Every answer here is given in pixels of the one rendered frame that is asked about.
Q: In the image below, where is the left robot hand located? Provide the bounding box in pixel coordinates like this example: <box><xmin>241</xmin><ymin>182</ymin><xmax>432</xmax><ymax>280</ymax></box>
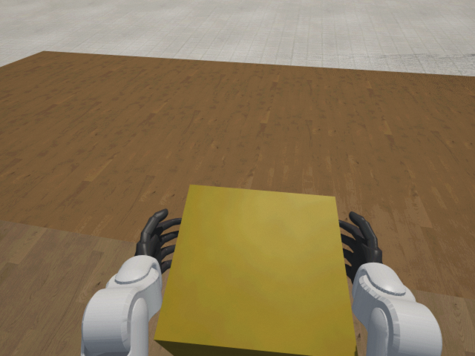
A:
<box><xmin>134</xmin><ymin>208</ymin><xmax>182</xmax><ymax>274</ymax></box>

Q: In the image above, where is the carton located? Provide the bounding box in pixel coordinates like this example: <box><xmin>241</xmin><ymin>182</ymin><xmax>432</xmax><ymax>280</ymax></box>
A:
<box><xmin>154</xmin><ymin>185</ymin><xmax>358</xmax><ymax>356</ymax></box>

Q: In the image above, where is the right robot hand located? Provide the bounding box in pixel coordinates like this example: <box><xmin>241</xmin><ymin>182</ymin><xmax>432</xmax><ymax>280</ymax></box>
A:
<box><xmin>338</xmin><ymin>211</ymin><xmax>383</xmax><ymax>284</ymax></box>

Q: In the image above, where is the right robot forearm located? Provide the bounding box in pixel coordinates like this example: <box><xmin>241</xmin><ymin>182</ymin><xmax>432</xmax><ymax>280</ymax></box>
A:
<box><xmin>352</xmin><ymin>263</ymin><xmax>442</xmax><ymax>356</ymax></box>

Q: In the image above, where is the left robot forearm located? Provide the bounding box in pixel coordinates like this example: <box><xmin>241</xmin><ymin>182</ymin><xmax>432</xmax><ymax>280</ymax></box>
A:
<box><xmin>81</xmin><ymin>255</ymin><xmax>163</xmax><ymax>356</ymax></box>

